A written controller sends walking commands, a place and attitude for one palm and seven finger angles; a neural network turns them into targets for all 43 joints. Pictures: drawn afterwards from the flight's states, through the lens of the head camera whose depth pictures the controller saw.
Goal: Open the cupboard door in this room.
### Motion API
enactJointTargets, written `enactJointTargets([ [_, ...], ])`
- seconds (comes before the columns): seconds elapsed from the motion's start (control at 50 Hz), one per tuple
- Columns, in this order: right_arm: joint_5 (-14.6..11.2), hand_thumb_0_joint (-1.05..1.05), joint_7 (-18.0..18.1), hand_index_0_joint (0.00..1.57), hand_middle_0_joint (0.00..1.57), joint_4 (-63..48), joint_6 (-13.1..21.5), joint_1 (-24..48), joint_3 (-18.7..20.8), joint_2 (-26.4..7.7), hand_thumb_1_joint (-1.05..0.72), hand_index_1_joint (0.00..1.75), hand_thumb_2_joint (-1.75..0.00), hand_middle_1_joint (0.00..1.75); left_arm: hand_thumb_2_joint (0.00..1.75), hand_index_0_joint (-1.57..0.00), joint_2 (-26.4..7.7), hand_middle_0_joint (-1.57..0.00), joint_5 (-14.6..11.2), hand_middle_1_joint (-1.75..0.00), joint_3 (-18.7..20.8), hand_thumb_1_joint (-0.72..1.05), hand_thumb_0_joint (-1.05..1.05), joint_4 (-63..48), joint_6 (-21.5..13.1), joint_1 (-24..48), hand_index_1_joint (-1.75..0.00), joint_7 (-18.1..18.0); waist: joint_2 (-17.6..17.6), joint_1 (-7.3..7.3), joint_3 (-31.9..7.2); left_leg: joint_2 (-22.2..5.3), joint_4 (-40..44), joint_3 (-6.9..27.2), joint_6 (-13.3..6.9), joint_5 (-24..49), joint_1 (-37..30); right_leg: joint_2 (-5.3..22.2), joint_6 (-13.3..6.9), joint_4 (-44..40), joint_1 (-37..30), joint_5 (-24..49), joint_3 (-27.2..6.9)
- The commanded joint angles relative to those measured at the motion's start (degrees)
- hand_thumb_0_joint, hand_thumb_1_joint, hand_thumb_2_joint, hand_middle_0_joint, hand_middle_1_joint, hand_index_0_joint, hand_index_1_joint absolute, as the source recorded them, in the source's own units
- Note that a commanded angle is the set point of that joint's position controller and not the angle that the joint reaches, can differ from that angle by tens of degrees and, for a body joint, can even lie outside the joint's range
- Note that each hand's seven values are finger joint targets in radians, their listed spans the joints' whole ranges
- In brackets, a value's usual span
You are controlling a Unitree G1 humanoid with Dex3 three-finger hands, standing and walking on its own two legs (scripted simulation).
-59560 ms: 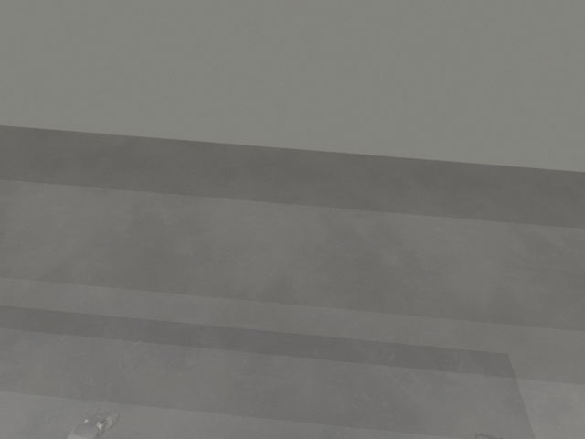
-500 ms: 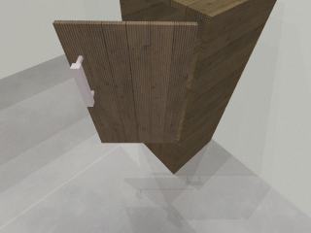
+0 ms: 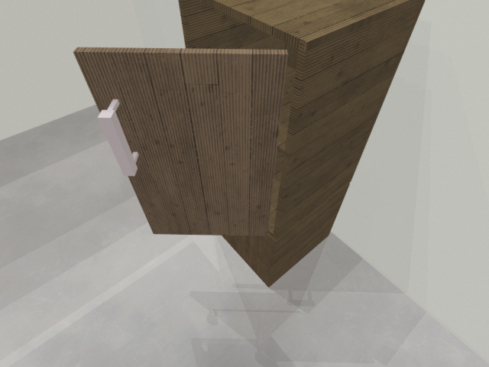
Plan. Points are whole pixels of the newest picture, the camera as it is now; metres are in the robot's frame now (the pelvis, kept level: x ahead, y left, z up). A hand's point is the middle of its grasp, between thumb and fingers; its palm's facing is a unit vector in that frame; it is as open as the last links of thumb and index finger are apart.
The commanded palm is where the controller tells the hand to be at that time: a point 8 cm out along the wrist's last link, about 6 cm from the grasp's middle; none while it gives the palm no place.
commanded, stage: come to a stop and stand still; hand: left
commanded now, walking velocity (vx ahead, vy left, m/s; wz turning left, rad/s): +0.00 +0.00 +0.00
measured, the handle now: (122, 138) +0.52 +0.29 +0.07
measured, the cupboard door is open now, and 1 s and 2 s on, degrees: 49 49 49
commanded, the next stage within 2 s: look again from close up in 0.18 s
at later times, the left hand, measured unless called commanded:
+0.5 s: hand out of the picture -0.04 +0.18 -0.18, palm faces +0.02 -0.98 -0.19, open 7.3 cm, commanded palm none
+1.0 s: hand out of the picture +0.07 +0.23 -0.11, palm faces +0.23 -0.94 -0.24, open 7.3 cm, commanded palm +0.08 +0.27 -0.06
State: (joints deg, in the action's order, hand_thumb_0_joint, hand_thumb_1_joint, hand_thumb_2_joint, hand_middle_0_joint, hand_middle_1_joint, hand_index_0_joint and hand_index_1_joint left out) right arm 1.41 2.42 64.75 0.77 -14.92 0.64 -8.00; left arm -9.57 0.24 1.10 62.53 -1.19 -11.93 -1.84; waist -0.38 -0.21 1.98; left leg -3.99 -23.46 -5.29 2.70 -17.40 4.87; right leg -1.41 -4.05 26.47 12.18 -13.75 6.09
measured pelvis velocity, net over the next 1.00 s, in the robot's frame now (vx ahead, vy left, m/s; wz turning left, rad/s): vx -0.02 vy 0.04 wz -0.01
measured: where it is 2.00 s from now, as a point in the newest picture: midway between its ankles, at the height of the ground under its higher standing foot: outside the picture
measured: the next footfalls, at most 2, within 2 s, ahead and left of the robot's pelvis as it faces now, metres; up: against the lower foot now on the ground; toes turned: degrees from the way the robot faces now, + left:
none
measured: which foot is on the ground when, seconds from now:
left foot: down 0.00-1.00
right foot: down 0.00-1.00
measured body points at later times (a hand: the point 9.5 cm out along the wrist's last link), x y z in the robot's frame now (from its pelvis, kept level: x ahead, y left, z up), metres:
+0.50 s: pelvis -0.03 +0.02 +0.00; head -0.03 +0.00 +0.45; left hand -0.04 +0.23 -0.16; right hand -0.04 -0.19 -0.17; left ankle -0.05 +0.14 -0.74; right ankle +0.01 -0.07 -0.74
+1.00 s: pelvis -0.02 +0.04 +0.00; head -0.01 +0.03 +0.44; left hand +0.06 +0.28 -0.09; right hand +0.00 -0.19 -0.15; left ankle -0.05 +0.14 -0.74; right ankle +0.01 -0.07 -0.74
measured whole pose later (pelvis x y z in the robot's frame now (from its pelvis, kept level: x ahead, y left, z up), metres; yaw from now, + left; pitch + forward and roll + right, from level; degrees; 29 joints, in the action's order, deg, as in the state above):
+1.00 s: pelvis -0.02 +0.04 +0.00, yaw +0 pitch +0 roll +1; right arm -2.1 3.8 54.7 11.7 -22.3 -1.3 -10.3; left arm -10.0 -6.9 1.2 25.1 -0.2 -27.4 -7.1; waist -0.7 -0.3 0.5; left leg 0.6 -28.7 -4.4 -1.4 -18.2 11.0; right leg 1.8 -1.2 30.7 17.7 -13.4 4.3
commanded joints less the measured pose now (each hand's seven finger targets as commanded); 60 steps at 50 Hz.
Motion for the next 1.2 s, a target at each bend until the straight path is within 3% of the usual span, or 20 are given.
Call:
enactJointTargets([
  [0.0, -0.4, 0.0, -0.1, 0.2, 0.2, -0.2, 0.1, -5.8, 0.2, -3.8, -0.9, 0.3, -0.9, 0.3, 0.9, -0.2, -5.3, -0.2, 0.2, -0.3, 0.3, 0.9, 0.0, -1.0, -0.6, -4.0, -0.3, 0.0, 1.9, 0.5, 1.1, -2.7, 4.1, 2.4, -2.6, 5.7, 3.5, 8.8, 1.1, -7.5, -2.7, 13.5, -9.6],
  [0.24, -0.4, 0.0, -0.4, 0.2, 0.2, 0.7, -0.1, -7.3, -0.5, -3.2, -0.9, 0.3, -0.9, 0.3, 0.9, -0.2, -4.7, -0.2, 0.2, -0.3, 0.0, 0.9, 0.0, 0.3, -0.6, -7.0, -0.3, -0.1, 0.1, 0.27, 3.3, -2.2, 5.3, 2.5, -2.9, 3.3, 4.5, 8.1, 1.3, -11.1, -1.1, 2.2, -9.7],
  [0.26, -1.0, 0.0, -0.8, 0.2, 0.2, -2.6, 0.8, -0.7, 0.9, -6.7, -0.9, 0.3, -0.9, 0.3, 0.9, -0.2, -6.8, -0.2, 0.9, -0.3, 0.7, 0.9, 0.0, 2.8, -1.9, -13.5, -0.3, -2.5, 4.0, -2.58, 4.2, -1.7, -9.6, -2.2, -1.1, -1.5, 12.3, 12.1, 8.8, -7.7, -4.8, 41.2, -14.1],
  [0.28, -1.4, 0.0, -0.6, 0.2, 0.2, -5.5, -0.3, -5.8, 0.6, -3.2, -0.9, 0.3, -0.9, 0.3, 0.9, -0.2, -9.0, -0.2, 0.9, -0.3, 1.1, 0.9, 0.0, 0.2, -2.3, -12.1, -0.3, -2.3, 1.6, 1.12, -4.2, -0.3, -13.7, 3.3, -2.2, -8.8, 12.2, 17.5, 5.4, -7.6, -8.9, 37.1, -18.3],
  [0.3, -1.3, 0.0, -0.7, 0.2, 0.2, -5.2, -0.4, -5.2, 0.7, -3.1, -0.9, 0.3, -0.9, 0.3, 0.9, -0.2, -7.5, -0.2, 0.9, -0.3, 0.6, 0.9, 0.0, -0.5, -2.4, -10.2, -0.3, -1.8, -4.5, 1.19, -3.9, -0.6, -14.3, 3.7, -2.5, -8.2, 10.7, 17.0, 0.2, -9.0, -5.2, 26.3, -16.5],
  [0.32, -1.2, 0.0, -1.0, 0.2, 0.2, -5.2, -0.5, -6.3, 0.4, -1.0, -0.9, 0.3, -0.9, 0.3, 0.9, -0.2, -7.5, -0.2, 0.9, -0.3, 0.6, 0.9, 0.0, -0.7, -2.2, -8.0, -0.3, -1.6, -4.5, 2.24, -5.7, -0.6, -10.6, 2.7, -2.5, -6.1, 7.7, 15.6, -3.5, -8.5, -3.5, 17.8, -14.2],
  [0.4, -0.2, 0.0, -1.1, 0.2, 0.2, -4.1, 0.4, -11.6, 0.1, -2.9, -0.9, 0.3, -0.9, 0.3, 0.9, -0.2, -3.0, -0.2, 0.4, -0.3, -0.2, 0.9, 0.0, -1.1, -1.4, -5.6, -0.3, -0.7, 1.5, 2.75, 0.6, -1.7, -0.4, 5.7, -4.3, 1.0, 6.7, 8.2, -0.2, -6.8, 5.8, -6.8, -10.0],
  [0.46, -0.2, 0.0, -1.0, 0.2, 0.2, -4.9, 0.9, -8.2, -0.4, -3.4, -0.9, 0.3, -0.9, 0.3, 0.9, -0.2, -2.6, -0.2, 0.4, -0.3, -0.4, 0.9, 0.0, -0.7, -0.6, -6.6, -0.3, -0.3, -4.3, 0.47, 5.4, -2.6, 5.2, 8.2, -4.9, -1.6, 13.9, 6.6, 0.9, -4.3, 2.7, -4.7, -8.9],
  [0.56, -0.1, 0.0, -0.8, 0.2, 0.2, -4.4, 1.1, -9.7, -0.7, -4.1, -0.9, 0.3, -0.9, 0.3, 0.9, -0.2, -2.7, -0.2, 0.3, -0.3, -0.6, 0.9, 0.0, 0.0, -0.5, -7.9, -0.3, 0.0, 0.7, 0.09, 6.5, -1.7, 7.3, 8.4, -5.2, -5.1, 15.6, 6.6, 1.2, -4.2, 1.5, -5.2, -9.2],
  [0.84, -0.4, 0.0, -0.7, 0.2, 0.2, -1.5, 1.8, -9.8, -1.1, -3.7, -0.9, 0.3, -0.9, 0.3, 0.9, -0.2, -2.8, -0.2, 0.2, -0.3, -0.6, 0.9, 0.0, 0.0, -0.8, -7.9, -0.3, -0.2, 0.1, 0.11, 2.1, -1.7, 6.3, 7.7, -5.2, 3.6, 11.1, 7.7, 1.3, -2.3, -1.7, 4.3, -8.3],
  [0.86, -1.3, 0.0, -1.3, 0.2, 0.2, -5.6, 1.5, -1.8, -0.1, -6.9, -0.9, 0.3, -0.9, 0.3, 0.9, -0.2, -5.3, -0.2, 0.5, -0.3, -0.6, 0.9, 0.0, 2.1, -0.7, -13.2, -0.3, -2.5, 10.7, -3.1, 4.2, -3.4, -4.0, 4.1, -3.6, 4.8, 14.1, 9.9, 2.5, -1.4, -0.8, 19.5, -8.8],
  [0.88, -4.1, 0.0, 1.7, 0.2, 0.2, -26.7, 10.7, -0.7, 1.0, -17.5, -0.9, 0.3, -0.9, 0.3, 0.89, -0.2, -18.8, -0.2, -11.1, -0.32, 6.1, 0.88, 0.0, -84.3, -14.3, 32.6, -0.32, -1.6, -2.7, 5.75, -24.8, 3.9, 1.2, 5.2, -4.6, 7.6, 1.6, 4.3, 2.9, 0.2, -5.1, 8.5, -8.2],
  [0.9, -4.1, 0.0, 3.6, 0.2, 0.2, -23.6, 15.9, 5.1, -1.0, -12.4, -0.9, 0.3, -0.9, 0.3, 0.88, -0.2, -15.1, -0.2, -6.7, -0.33, 5.3, 0.85, 0.0, -71.3, -10.8, 9.9, -0.33, -4.3, -10.3, 0.66, -21.2, 3.5, 2.8, 3.6, -4.6, 7.4, 2.8, 2.3, 0.9, 2.3, -4.3, 1.8, -6.3],
  [0.92, -4.3, 0.0, 3.5, 0.2, 0.2, -20.2, 17.8, 4.2, 0.0, -12.6, -0.9, 0.3, -0.9, 0.3, 0.87, -0.21, -10.6, -0.21, -7.6, -0.34, 3.1, 0.83, 0.0, -65.9, -7.9, 7.4, -0.34, -7.2, -13.2, 1.76, -15.9, 3.3, 1.8, 3.6, -3.3, 2.6, 7.1, 2.9, 1.5, 1.8, -0.9, -1.0, -4.7],
  [0.94, -4.6, 0.0, 2.6, 0.2, 0.2, -18.9, 18.0, 1.6, 0.2, -9.4, -0.9, 0.3, -0.9, 0.3, 0.86, -0.21, 1.4, -0.21, -7.7, -0.36, -2.4, 0.81, 0.0, -54.4, -2.7, -9.4, -0.36, -7.5, -7.6, 2.09, -7.8, 2.7, 3.1, 5.7, -2.8, -0.3, 11.7, 2.8, 2.2, 1.4, 2.7, -1.4, -2.5],
  [0.96, -5.4, 0.0, 2.5, 0.2, 0.2, -22.9, 18.9, 2.5, 0.1, -11.4, -0.9, 0.3, -0.9, 0.3, 0.85, -0.21, 1.3, -0.21, -10.6, -0.37, -3.1, 0.78, 0.0, -64.9, -4.0, -4.1, -0.37, -6.3, -5.4, 2.1, -3.0, 2.9, 2.3, 7.0, -3.2, -1.7, 13.3, 3.0, 2.8, 1.3, 4.1, -2.8, -2.5],
  [1.02, -3.2, 0.0, 2.3, 0.2, 0.2, -27.8, 21.5, 3.3, 1.8, -13.3, -0.9, 0.3, -0.9, 0.3, 0.82, -0.21, -3.5, -0.21, -9.0, -0.42, 2.7, 0.71, 0.0, -64.1, -11.2, -7.5, -0.42, -3.9, 4.1, 2.59, -1.9, 4.5, -4.9, 7.0, -3.6, -1.0, 17.6, 3.0, 2.9, 2.3, 10.4, -7.7, -1.7],
  [1.08, -2.0, 0.0, -0.2, 0.2, 0.2, -32.3, 20.8, 5.1, 3.9, -12.1, -0.9, 0.3, -0.9, 0.3, 0.79, -0.22, 2.1, -0.22, -11.6, -0.47, 4.8, 0.64, 0.0, -52.7, -20.3, -27.2, -0.47, 3.8, 19.2, -2.35, -2.7, 4.9, -13.0, 5.5, -2.7, 2.6, 27.3, 2.3, 3.1, 9.4, 14.2, -6.8, -0.7],
  [1.12, -2.1, 0.0, -2.6, 0.2, 0.2, -35.1, 19.1, 6.2, 5.3, -12.5, -0.9, 0.3, -0.9, 0.3, 0.77, -0.22, -0.2, -0.22, -13.8, -0.5, 9.6, 0.6, 0.0, -52.0, -27.4, -34.8, -0.5, 11.3, 13.8, -5.26, -7.2, 5.9, -17.3, 4.1, -1.4, 7.6, 29.6, 2.4, 2.0, 15.4, 10.9, 3.9, -1.4],
  [1.18, -2.2, 0.0, -3.9, 0.2, 0.2, -40.5, 16.9, 10.2, 5.7, -13.1, -0.9, 0.3, -0.9, 0.3, 0.74, -0.23, -5.4, -0.23, -13.7, -0.54, 12.6, 0.53, 0.0, -57.3, -32.6, -32.4, -0.54, 19.2, 3.6, -4.9, -11.0, 6.9, -22.7, 2.1, -1.7, 10.9, 32.4, 3.1, 1.5, 20.9, 11.8, 13.4, -2.6],
])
